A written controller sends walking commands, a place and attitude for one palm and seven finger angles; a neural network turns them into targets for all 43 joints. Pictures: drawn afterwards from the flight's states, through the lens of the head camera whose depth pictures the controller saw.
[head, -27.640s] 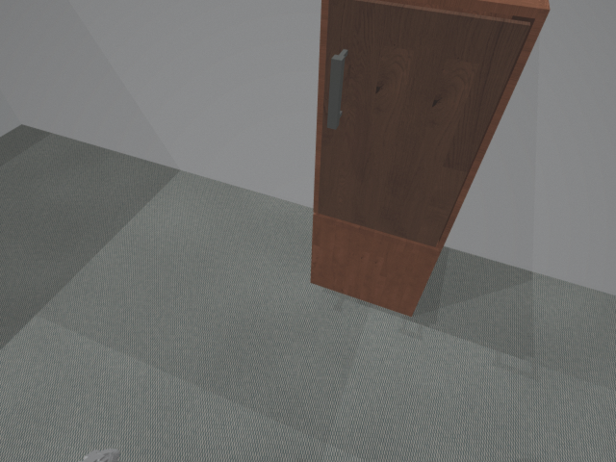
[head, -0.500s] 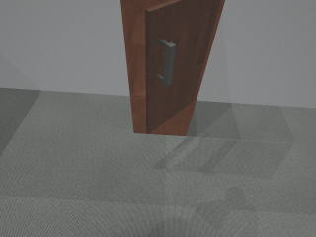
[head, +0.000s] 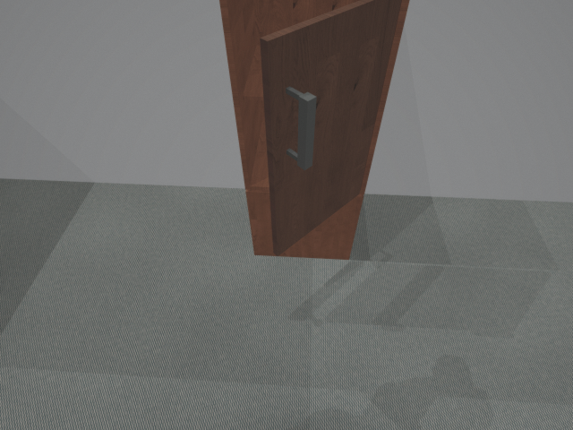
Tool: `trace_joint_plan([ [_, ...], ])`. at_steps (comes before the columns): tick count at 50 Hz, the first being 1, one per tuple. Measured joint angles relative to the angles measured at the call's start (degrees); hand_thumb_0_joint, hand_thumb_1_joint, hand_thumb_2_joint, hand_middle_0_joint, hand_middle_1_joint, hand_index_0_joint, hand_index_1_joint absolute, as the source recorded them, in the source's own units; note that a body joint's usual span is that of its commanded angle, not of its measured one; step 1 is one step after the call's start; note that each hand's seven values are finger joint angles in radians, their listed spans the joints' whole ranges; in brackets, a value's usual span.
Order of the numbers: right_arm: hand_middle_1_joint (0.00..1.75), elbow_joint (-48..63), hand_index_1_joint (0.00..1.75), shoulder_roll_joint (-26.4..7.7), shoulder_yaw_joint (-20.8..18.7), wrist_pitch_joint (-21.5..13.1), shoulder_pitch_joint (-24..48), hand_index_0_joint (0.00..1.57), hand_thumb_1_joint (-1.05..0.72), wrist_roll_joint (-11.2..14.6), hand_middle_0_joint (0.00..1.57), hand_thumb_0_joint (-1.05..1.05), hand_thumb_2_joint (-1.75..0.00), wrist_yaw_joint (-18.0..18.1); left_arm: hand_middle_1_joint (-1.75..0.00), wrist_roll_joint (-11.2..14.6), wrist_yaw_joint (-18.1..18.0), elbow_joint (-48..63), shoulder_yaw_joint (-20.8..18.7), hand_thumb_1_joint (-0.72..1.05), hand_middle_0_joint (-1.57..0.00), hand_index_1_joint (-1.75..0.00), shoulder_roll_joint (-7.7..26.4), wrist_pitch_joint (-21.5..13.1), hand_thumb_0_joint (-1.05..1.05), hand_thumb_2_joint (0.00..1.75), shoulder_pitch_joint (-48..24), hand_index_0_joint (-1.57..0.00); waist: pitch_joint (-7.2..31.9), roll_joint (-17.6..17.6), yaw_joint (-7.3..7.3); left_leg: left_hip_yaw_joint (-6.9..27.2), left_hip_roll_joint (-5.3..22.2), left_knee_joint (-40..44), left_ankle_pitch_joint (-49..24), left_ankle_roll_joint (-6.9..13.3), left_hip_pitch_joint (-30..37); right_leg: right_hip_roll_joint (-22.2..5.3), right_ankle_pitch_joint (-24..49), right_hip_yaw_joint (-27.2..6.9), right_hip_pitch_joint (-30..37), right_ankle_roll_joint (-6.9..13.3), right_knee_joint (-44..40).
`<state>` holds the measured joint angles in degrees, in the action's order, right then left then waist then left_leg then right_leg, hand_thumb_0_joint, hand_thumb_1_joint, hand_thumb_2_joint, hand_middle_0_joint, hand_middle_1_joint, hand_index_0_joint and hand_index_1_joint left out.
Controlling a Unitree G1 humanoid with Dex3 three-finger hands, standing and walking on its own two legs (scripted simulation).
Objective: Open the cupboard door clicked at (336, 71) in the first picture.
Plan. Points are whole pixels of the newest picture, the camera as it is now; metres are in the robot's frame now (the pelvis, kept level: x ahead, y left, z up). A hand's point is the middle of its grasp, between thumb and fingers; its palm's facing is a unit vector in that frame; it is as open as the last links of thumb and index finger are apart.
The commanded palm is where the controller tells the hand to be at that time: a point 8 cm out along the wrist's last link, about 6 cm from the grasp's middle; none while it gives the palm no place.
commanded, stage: let the arm hang, fingers relaxed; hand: left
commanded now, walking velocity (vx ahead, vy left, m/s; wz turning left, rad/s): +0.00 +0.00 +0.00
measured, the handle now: (298, 129) +0.62 +0.01 +0.08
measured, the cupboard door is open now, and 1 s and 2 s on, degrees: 46 46 46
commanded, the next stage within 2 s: look to check the result in 0.24 s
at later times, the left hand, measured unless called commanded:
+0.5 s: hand out of the picture +0.04 +0.19 -0.16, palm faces +0.02 -0.97 -0.26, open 7.4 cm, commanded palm none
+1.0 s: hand out of the picture +0.08 +0.19 -0.16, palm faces +0.01 -0.96 -0.27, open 7.4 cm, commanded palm none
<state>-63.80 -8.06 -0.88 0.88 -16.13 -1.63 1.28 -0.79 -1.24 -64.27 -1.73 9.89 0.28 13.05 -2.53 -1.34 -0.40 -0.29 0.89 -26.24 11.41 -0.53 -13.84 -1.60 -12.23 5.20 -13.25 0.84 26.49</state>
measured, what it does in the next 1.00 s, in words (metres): stands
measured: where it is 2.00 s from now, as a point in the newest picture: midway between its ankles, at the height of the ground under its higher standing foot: outside the picture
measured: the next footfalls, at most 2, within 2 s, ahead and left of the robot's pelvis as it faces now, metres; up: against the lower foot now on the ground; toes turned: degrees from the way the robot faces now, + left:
left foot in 1.82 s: +0.13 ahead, +0.09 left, +0.00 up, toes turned -28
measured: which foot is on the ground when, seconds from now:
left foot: down 0.00-1.00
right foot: down 0.00-1.00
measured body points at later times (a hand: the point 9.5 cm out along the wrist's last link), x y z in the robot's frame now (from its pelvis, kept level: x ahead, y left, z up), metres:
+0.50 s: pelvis +0.02 -0.01 +0.01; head +0.04 -0.02 +0.45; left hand +0.04 +0.24 -0.14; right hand +0.04 -0.25 -0.16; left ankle +0.03 +0.13 -0.74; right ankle +0.02 -0.11 -0.74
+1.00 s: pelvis +0.03 -0.02 +0.01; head +0.06 -0.03 +0.46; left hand +0.08 +0.24 -0.14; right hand +0.07 -0.27 -0.15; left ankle +0.03 +0.13 -0.74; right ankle +0.02 -0.11 -0.74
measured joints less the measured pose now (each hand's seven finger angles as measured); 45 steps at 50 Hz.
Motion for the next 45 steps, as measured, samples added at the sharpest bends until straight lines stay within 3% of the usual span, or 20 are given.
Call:
trace_joint_plan([
  [6,0.30,-0.10,0.30,-0.55,-0.02,-0.42,1.50,0.20,-0.91,0.11,0.20,0.01,-0.90,0.10,-0.30,0.03,0.01,0.73,0.19,0.91,-0.20,-0.30,-0.59,-0.74,0.00,0.90,-2.16,-0.20,-0.02,0.52,-0.15,0.10,0.02,1.45,-0.34,-0.21,1.39,0.07,0.06,0.12,1.25,0.12,-1.06],
  [29,0.30,-1.03,0.30,-3.97,0.10,-0.16,4.88,0.20,-0.91,0.26,0.20,0.01,-0.90,0.09,-0.30,0.20,0.34,-1.53,0.15,0.90,-0.20,-0.30,2.77,-0.87,0.00,0.90,-1.84,-0.20,-1.76,-0.01,0.27,0.50,1.01,4.67,-0.71,-1.10,4.48,1.25,0.63,0.58,4.66,0.83,-4.92],
  [45,0.30,-1.23,0.30,-5.11,0.36,-0.44,6.54,0.20,-0.91,0.30,0.20,0.01,-0.90,0.04,-0.30,0.22,0.52,-1.27,0.40,0.90,-0.20,-0.30,3.29,-1.20,0.00,0.90,-3.97,-0.20,-1.57,0.19,0.28,0.46,1.19,6.27,-0.75,-1.39,5.74,1.48,0.46,0.57,5.71,0.99,-6.11],
])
